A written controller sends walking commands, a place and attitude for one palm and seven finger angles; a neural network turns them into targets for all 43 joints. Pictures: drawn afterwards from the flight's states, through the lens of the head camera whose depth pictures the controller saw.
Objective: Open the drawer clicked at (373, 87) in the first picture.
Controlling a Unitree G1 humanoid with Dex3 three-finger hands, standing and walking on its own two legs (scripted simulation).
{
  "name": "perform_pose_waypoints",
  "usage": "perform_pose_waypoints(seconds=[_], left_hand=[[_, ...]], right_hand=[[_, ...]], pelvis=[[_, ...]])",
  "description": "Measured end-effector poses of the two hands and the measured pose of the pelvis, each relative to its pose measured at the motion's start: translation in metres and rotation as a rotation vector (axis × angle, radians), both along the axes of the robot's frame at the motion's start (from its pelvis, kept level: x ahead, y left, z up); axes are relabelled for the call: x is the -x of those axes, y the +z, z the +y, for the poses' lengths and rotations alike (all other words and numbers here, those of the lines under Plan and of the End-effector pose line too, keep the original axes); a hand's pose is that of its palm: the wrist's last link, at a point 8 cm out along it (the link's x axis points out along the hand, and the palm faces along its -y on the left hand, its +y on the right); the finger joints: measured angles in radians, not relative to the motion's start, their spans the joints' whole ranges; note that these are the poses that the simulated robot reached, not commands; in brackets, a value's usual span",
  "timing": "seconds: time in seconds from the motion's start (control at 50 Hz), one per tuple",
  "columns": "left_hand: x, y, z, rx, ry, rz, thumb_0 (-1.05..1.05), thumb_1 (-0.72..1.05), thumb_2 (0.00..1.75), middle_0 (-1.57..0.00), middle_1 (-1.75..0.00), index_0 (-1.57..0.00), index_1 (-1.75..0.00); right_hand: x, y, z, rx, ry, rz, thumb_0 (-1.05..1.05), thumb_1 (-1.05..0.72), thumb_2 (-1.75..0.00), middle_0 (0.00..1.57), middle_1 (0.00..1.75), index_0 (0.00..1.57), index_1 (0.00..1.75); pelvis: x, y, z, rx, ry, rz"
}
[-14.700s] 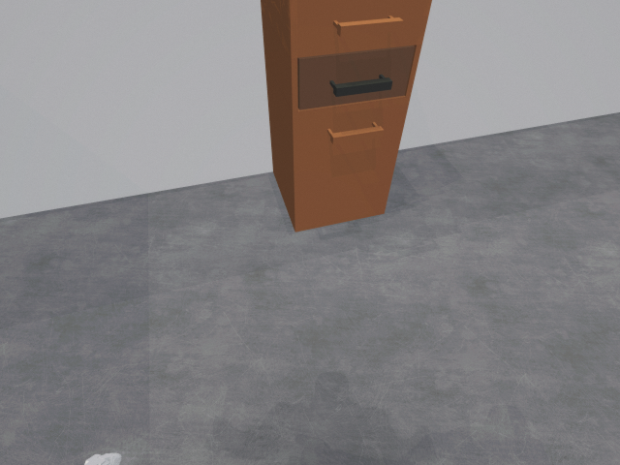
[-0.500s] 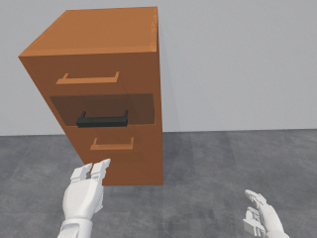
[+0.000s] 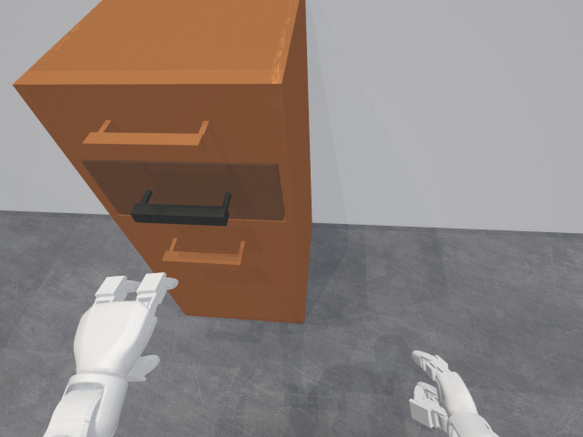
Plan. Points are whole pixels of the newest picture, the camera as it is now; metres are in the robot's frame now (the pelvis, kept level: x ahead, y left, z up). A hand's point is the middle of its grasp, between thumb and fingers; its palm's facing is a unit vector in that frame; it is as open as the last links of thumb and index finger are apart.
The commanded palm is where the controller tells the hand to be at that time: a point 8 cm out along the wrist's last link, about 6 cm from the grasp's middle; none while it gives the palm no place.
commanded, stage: raise the hand with hooked fingers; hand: left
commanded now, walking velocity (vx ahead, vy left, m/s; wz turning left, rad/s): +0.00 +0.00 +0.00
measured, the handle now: (183, 205) +0.52 +0.30 -0.06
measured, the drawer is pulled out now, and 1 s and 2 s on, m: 0.00 0.00 0.00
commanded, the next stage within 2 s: move the hooked fingers above the handle in 1.04 s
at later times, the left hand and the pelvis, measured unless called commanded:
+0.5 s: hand (139, 268) +0.30 +0.24 +0.08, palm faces +0.09 -0.07 -0.99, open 13.7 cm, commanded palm +0.27 +0.25 +0.14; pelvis +0.00 +0.03 +0.02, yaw -3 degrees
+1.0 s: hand (105, 253) +0.31 +0.29 +0.09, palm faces +0.05 -0.08 -1.00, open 13.9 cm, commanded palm +0.28 +0.30 +0.15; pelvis -0.01 +0.06 +0.02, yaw -1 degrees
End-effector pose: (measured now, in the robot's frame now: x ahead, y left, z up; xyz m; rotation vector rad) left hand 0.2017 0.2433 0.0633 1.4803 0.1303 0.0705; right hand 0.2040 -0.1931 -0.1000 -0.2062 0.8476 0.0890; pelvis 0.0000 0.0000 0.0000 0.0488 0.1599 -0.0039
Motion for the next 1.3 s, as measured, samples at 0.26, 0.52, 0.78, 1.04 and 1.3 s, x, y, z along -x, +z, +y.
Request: perform_pose_waypoints(seconds=[0.26, 0.52, 0.78, 1.04, 1.3], left_hand=[[-0.048, 0.034, -0.003, -0.02, -0.005, -0.123, 0.0, -0.21, 0.43, -0.29, -1.01, -0.3, -1.02], [-0.07, 0.069, 0.004, -0.024, -0.032, -0.125, 0.0, -0.45, 0.32, -0.31, -1.17, -0.31, -1.17], [-0.089, 0.09, 0.034, -0.013, -0.048, -0.074, 0.0, -0.49, 0.3, -0.31, -1.2, -0.31, -1.2], [-0.081, 0.082, 0.055, -0.019, -0.094, -0.104, 0.0, -0.49, 0.3, -0.32, -1.2, -0.32, -1.2], [-0.094, 0.074, 0.058, -0.016, -0.082, -0.051, 0.0, -0.5, 0.3, -0.31, -1.2, -0.31, -1.2]], right_hand=[[0.033, -0.004, -0.058, 0.078, -0.218, 0.05, 0.02, -0.91, -0.9, 0.2, 0.3, 0.19, 0.3], [0.018, 0.023, -0.007, 0.014, -0.184, -0.04, 0.02, -0.91, -0.9, 0.2, 0.3, 0.19, 0.3], [0.029, 0.024, 0.028, 0.003, -0.138, -0.005, 0.01, -0.91, -0.9, 0.2, 0.3, 0.2, 0.3], [0.049, 0.013, 0.028, 0.05, -0.15, 0.091, 0.02, -0.91, -0.9, 0.2, 0.3, 0.2, 0.3], [0.037, 0.015, 0.039, 0.035, -0.132, 0.071, 0.01, -0.91, -0.9, 0.2, 0.3, 0.2, 0.3]], pelvis=[[-0.004, 0.004, 0.01, 0.0, -0.044, 0.004], [0.004, 0.017, 0.027, 0.023, -0.042, -0.086], [0.007, 0.022, 0.049, 0.04, -0.025, -0.115], [0.005, 0.022, 0.066, 0.05, -0.013, -0.096], [0.005, 0.021, 0.067, 0.051, -0.003, -0.084]])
